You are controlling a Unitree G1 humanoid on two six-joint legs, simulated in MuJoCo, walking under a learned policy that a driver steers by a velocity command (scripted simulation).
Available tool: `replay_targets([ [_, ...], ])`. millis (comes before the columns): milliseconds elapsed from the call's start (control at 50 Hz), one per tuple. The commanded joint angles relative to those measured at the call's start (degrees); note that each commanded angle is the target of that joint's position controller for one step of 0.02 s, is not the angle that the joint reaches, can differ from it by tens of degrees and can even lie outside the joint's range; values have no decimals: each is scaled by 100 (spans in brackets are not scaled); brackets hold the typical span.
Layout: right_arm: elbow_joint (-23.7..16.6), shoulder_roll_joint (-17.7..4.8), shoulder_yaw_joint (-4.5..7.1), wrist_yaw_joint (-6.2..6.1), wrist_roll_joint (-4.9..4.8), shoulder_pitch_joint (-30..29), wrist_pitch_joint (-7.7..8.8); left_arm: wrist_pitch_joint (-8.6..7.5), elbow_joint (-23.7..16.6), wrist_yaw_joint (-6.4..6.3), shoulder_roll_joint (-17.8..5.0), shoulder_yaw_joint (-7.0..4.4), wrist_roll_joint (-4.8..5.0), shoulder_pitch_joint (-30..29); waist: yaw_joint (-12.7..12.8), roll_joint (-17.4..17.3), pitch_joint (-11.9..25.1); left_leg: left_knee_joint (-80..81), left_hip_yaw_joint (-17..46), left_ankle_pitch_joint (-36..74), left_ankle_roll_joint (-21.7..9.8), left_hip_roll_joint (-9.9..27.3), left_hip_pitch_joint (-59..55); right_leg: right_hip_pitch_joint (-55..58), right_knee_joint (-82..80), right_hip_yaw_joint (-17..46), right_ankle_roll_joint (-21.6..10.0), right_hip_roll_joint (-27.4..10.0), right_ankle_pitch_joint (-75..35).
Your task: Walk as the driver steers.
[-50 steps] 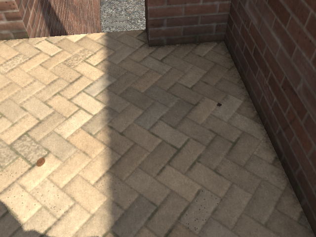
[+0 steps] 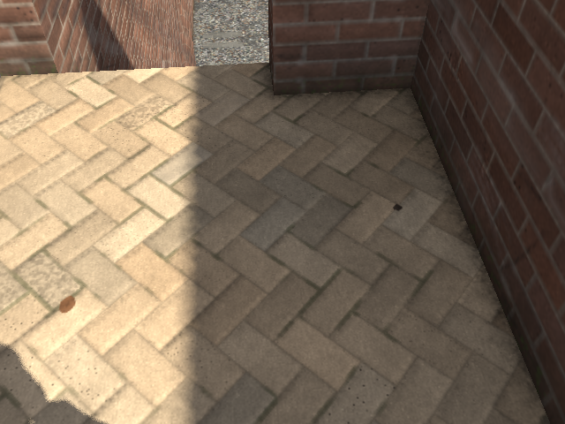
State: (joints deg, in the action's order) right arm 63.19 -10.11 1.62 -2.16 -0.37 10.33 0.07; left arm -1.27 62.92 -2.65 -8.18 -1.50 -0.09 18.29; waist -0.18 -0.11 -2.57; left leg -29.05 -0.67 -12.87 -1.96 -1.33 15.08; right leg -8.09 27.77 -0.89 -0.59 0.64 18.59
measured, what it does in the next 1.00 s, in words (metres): lifts its left foot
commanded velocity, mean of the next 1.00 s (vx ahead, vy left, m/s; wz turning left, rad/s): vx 0.11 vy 0.00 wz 0.01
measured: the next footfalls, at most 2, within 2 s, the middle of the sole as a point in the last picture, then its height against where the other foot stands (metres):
left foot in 1.28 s outside the picture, level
right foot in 1.76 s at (303, 335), level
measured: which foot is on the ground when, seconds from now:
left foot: down 0.00-0.86, up 0.88-1.00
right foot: down 0.00-1.00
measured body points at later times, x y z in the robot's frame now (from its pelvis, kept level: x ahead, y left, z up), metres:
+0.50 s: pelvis +0.00 +0.00 +0.00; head +0.01 +0.00 +0.45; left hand -0.03 +0.22 -0.16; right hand +0.03 -0.23 -0.16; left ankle +0.03 +0.10 -0.74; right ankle -0.04 -0.11 -0.74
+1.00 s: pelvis +0.08 -0.03 +0.00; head +0.09 -0.04 +0.45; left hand +0.01 +0.21 -0.14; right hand +0.16 -0.28 -0.14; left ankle +0.08 +0.10 -0.66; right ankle -0.02 -0.11 -0.74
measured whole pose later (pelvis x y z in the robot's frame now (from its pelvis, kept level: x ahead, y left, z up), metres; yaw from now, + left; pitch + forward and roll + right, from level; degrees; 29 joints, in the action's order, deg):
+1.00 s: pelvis +0.08 -0.03 +0.00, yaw +0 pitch +2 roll +1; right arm 58.9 -13.0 3.1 0.5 -2.4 12.6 5.8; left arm -6.6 61.9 -0.6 -9.6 -2.6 0.3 28.5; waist 1.7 -0.8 2.1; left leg -63.4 -0.1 -18.3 -4.8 0.2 32.5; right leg -3.4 21.4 -2.3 -2.2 1.2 20.1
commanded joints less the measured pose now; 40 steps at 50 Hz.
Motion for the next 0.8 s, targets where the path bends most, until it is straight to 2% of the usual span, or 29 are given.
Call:
replay_targets([
  [20,-119,-501,79,-15,1,140,37,-23,-34,-18,-420,-64,0,485,-2,19,-53,435,342,755,-223,295,-468,-664,-565,167,-101,-173,-651],
  [580,-67,-428,66,-17,-3,318,55,-45,29,-21,-346,-46,10,711,-3,26,-91,484,367,625,-235,293,-405,-731,-581,157,-104,-181,-564],
  [600,-11,-395,60,-19,-2,421,49,-37,94,-23,-302,-42,17,839,3,14,47,504,321,-55,-253,235,-454,-678,-573,87,-134,-119,-17],
  [640,5,-573,138,-33,-81,530,47,-29,28,-52,-447,-97,73,807,-14,22,-201,450,314,-2167,-390,144,-76,-968,-382,85,-352,-52,1522],
  [660,-35,-613,156,-31,-106,517,88,-62,-48,-63,-454,-101,95,777,-4,-45,-429,521,506,-2806,-487,271,171,-1207,-335,182,-470,-121,2035],
  [700,-75,-610,177,9,-157,681,257,-219,-169,-40,-400,-89,146,704,-77,-167,-641,674,1035,-3050,-699,621,170,-1625,-89,361,-598,-268,2044],
  [720,-56,-660,204,36,-165,855,337,-300,-231,-10,-358,-86,148,615,-140,-245,-595,798,1385,-3012,-827,842,-12,-1798,148,316,-605,-263,1753],
  [760,-16,-854,272,86,-155,1201,425,-413,-358,74,-194,-63,142,456,-192,-668,-357,1370,2498,-3215,-1223,1486,-389,-1989,890,-22,-579,-79,944],
  [780,-41,-918,287,92,-127,1244,438,-439,-397,110,-175,-63,141,414,-163,-762,-258,1649,2975,-3302,-1389,1730,-286,-1818,1136,-59,-622,-38,734],
  [800,-138,-950,289,89,-108,1063,445,-458,-400,133,-211,-78,149,458,-41,-732,-259,1770,3065,-3252,-1409,1797,11,-1531,1178,-24,-703,-67,714],
])
Velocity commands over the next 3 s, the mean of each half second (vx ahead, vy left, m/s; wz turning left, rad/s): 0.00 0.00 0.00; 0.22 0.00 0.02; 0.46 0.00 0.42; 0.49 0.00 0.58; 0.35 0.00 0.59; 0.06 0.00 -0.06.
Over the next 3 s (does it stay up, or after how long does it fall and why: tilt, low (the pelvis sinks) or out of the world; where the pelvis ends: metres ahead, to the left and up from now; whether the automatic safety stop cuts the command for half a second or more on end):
stays up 0.89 0.28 0.00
